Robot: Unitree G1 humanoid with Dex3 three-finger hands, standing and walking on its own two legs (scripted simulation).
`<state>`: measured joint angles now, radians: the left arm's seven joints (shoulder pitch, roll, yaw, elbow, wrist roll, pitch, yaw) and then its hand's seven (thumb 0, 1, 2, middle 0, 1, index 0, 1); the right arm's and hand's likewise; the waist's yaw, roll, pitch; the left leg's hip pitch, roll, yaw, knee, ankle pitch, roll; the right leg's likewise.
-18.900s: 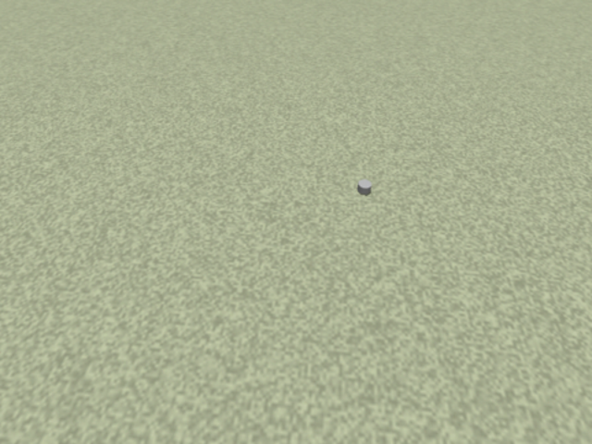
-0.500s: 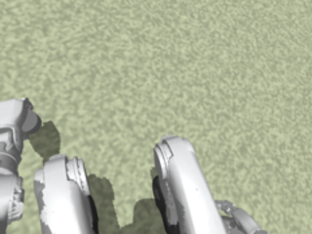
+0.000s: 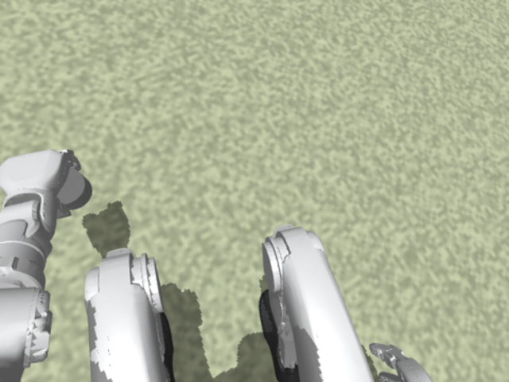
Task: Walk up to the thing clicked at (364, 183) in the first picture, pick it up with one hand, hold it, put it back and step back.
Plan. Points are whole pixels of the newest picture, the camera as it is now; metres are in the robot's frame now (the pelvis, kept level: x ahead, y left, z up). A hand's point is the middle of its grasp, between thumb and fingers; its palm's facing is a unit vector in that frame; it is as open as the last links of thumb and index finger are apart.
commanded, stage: lift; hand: left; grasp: from above
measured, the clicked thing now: (68, 189) +0.45 +0.27 -0.18
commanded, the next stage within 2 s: hold in 1.54 s
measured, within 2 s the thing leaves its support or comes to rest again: neither
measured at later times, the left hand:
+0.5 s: hand out of the picture +0.38 +0.30 -0.01, palm faces -0.41 -0.11 -0.90, open 9.2 cm
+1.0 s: hand out of the picture +0.33 +0.28 +0.20, palm faces -0.41 -0.13 -0.90, open 9.2 cm
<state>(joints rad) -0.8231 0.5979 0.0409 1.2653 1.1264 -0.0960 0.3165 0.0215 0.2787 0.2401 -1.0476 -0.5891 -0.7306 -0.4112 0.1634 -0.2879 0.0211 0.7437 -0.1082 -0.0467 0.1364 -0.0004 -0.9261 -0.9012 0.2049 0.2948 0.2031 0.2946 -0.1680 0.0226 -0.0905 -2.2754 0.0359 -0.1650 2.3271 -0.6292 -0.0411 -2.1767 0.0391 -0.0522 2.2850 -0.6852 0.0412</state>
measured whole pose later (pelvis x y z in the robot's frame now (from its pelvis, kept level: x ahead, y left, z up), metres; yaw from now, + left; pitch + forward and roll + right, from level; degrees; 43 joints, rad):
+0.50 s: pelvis +0.00 +0.01 +0.10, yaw +3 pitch +32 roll -6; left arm -0.53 0.53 -0.06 0.83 1.03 -0.03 0.15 0.00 0.23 0.42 -0.87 -0.69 -0.65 -0.51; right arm 0.15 -0.26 -0.03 0.66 -0.01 0.03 0.05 0.00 -0.92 -0.90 0.21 0.30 0.20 0.29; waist -0.08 0.05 -0.20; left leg -1.97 0.04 -0.11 2.02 -0.61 -0.01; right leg -1.87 0.01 -0.03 1.98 -0.67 0.04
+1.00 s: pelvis +0.03 +0.01 +0.28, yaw +6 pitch +20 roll -3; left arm -0.29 0.45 -0.15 0.66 0.98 0.07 0.10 0.00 0.20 0.45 -0.82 -0.68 -0.65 -0.53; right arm 0.18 -0.23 -0.02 0.68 0.04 0.04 -0.05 0.00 -0.92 -0.90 0.21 0.30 0.21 0.30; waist -0.06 0.05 -0.18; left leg -1.24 0.05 -0.04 1.41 -0.52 -0.01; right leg -1.17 0.00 -0.01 1.38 -0.55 0.04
